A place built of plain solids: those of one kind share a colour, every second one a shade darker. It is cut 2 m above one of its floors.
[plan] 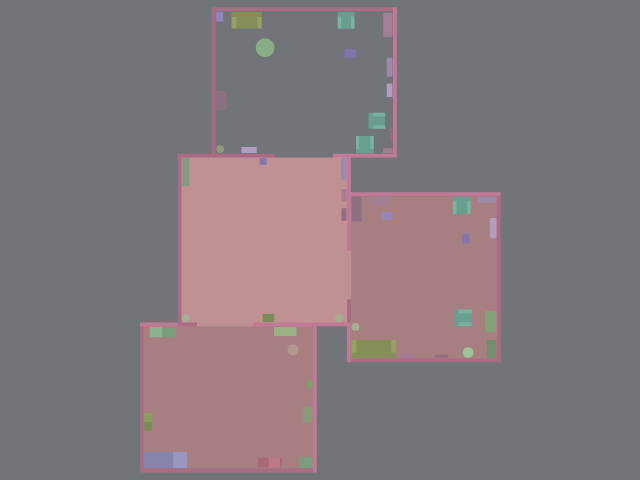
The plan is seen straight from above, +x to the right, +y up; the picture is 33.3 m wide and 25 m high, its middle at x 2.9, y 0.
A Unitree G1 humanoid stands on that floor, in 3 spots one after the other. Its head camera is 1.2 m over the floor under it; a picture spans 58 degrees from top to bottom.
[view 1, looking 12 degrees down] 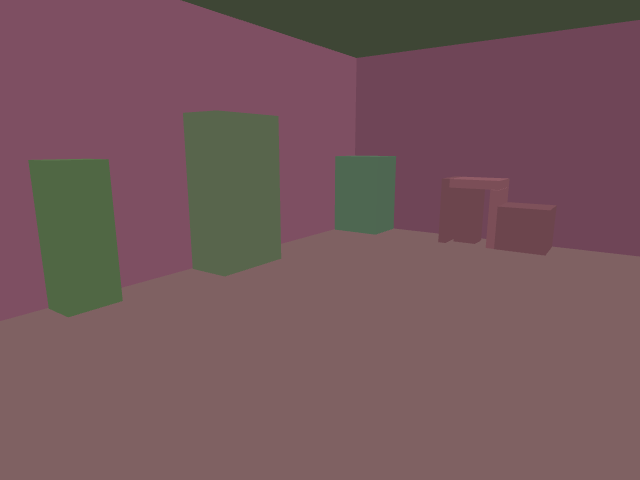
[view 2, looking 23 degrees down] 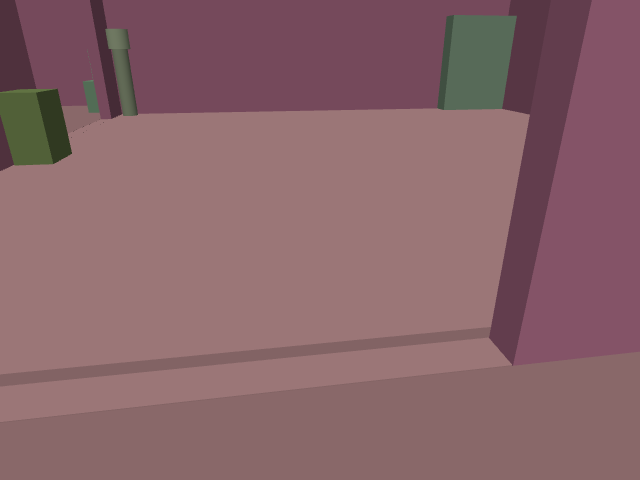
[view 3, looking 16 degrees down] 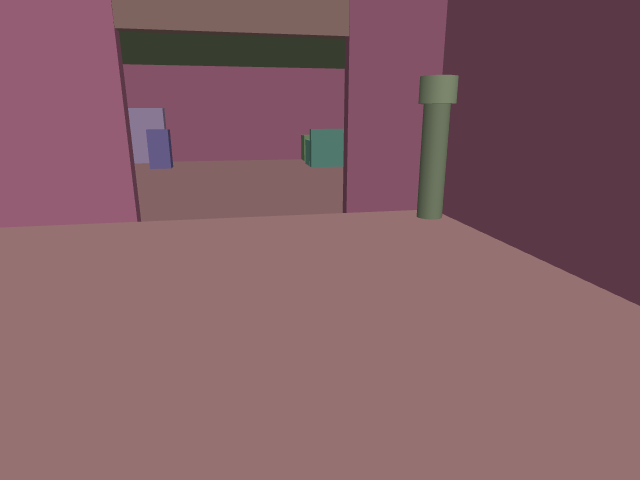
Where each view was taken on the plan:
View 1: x -0.97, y -5.94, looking -55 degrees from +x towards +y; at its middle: floor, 5.77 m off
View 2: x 5.84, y -1.60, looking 171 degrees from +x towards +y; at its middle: floor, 2.93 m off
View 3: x -0.97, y -1.73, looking -11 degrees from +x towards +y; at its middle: floor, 4.35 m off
